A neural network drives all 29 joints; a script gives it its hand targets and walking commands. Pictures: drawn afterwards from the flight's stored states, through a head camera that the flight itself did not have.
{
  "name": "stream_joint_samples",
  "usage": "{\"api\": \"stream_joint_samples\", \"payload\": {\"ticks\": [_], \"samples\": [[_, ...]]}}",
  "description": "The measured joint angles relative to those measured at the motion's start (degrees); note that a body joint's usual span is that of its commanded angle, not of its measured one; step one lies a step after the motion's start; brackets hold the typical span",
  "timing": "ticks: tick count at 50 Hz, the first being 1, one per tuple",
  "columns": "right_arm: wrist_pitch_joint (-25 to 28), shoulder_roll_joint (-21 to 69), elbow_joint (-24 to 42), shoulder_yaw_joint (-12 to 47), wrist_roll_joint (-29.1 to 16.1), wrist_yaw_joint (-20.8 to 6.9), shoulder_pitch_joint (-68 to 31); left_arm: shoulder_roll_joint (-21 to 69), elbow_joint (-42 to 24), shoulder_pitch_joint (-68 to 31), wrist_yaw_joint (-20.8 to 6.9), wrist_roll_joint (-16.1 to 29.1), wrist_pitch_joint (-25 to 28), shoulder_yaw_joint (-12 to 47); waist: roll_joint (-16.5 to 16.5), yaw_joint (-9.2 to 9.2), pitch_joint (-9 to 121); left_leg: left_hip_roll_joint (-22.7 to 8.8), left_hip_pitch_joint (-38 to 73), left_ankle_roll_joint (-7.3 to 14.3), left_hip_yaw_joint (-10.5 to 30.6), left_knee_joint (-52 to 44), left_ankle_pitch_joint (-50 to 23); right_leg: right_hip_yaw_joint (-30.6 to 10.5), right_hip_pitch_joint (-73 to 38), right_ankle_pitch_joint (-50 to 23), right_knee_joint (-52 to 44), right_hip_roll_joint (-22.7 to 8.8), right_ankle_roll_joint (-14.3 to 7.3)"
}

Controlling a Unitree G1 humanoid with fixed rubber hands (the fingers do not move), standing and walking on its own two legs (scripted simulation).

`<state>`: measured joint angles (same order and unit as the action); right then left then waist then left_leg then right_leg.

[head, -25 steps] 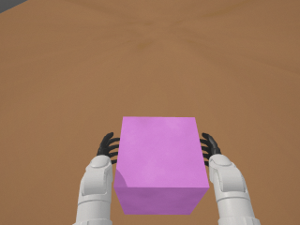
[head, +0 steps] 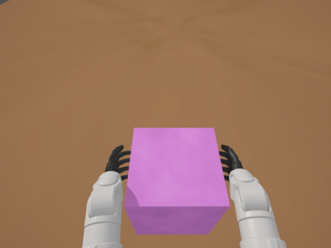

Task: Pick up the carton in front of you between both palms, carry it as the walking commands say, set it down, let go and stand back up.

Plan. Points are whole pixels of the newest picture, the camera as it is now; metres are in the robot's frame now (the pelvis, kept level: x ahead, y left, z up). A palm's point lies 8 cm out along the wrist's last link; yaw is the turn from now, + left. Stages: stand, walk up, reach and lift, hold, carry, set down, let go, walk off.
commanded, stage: hold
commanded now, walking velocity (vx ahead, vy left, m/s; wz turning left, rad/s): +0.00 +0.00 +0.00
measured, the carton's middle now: (173, 184) +0.30 +0.01 -0.04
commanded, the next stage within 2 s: set down in 0.34 s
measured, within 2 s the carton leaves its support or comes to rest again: neither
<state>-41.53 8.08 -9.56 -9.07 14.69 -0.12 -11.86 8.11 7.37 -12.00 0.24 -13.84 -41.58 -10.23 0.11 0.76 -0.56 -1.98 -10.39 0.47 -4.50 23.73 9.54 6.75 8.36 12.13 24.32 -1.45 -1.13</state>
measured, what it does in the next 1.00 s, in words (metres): lowers itself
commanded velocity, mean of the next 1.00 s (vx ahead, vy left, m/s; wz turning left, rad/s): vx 0.00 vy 0.00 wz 0.00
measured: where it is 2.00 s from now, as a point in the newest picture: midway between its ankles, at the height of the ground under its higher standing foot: outside the picture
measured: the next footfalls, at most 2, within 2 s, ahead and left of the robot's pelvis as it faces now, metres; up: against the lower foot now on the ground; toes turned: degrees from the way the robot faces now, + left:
none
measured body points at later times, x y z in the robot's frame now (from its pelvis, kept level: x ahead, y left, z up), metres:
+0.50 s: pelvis -0.02 +0.02 +0.00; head -0.08 +0.02 +0.44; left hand +0.31 +0.13 +0.05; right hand +0.28 -0.17 +0.04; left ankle +0.04 +0.11 -0.74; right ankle +0.02 -0.10 -0.74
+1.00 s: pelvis -0.03 +0.01 -0.06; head +0.17 +0.01 +0.34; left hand +0.37 +0.13 -0.14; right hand +0.33 -0.17 -0.15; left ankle +0.04 +0.11 -0.74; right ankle +0.02 -0.10 -0.74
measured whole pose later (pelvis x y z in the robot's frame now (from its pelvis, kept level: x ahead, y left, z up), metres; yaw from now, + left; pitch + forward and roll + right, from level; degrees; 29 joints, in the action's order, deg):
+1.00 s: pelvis -0.03 +0.01 -0.06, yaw -5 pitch +19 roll +0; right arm -9.3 9.3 -29.6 -25.6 16.4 0.8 -32.4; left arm 7.5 30.9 -35.7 -2.1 -17.5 -9.4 -24.1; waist 1.2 0.5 -8.3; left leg 0.3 -53.3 1.2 -0.9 52.3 17.5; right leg 0.4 52.7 18.3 52.4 1.2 -0.7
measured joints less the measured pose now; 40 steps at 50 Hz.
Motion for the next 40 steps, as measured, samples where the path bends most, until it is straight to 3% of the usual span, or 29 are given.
{"api": "stream_joint_samples", "payload": {"ticks": [4,20,25,33,40], "samples": [[-0.1,0.0,-0.2,-0.7,0.2,-0.1,-0.1,0.2,1.5,-1.0,-0.3,-0.6,0.1,-0.1,0.0,-0.84,-2.0,-0.1,3.5,-0.1,-0.5,-1.4,-0.7,-0.6,-3.4,-1.0,-1.7,0.3,-0.1],[-0.1,1.2,-7.4,-6.2,3.3,-1.4,-5.4,1.7,9.6,-7.1,-1.9,-4.5,0.6,-5.5,0.0,-0.93,-2.8,2.2,7.0,0.8,2.4,0.7,0.8,-5.3,-5.7,-1.3,-0.1,1.5,0.4],[1.7,2.3,-11.9,-10.9,5.6,-2.6,-8.9,3.0,13.4,-10.7,-2.4,-6.8,1.6,-9.7,0.2,-1.16,-2.9,2.7,7.2,0.9,2.6,1.8,1.6,-6.6,-5.5,-0.3,1.7,1.8,0.2],[8.2,3.5,-21.5,-21.1,10.8,-3.5,-17.8,3.9,22.9,-20.0,-3.4,-11.9,7.7,-19.7,-0.2,-0.92,-6.3,3.0,3.2,1.1,3.1,7.6,4.2,-7.2,-1.5,2.4,7.5,2.1,0.4],[17.9,3.6,-23.5,-22.8,12.4,-3.0,-21.5,2.6,26.0,-23.1,-4.4,-12.4,18.5,-21.3,-0.4,-0.95,-8.9,2.6,-11.8,1.0,3.6,14.8,5.6,-6.6,13.0,3.5,13.9,2.5,0.4]]}}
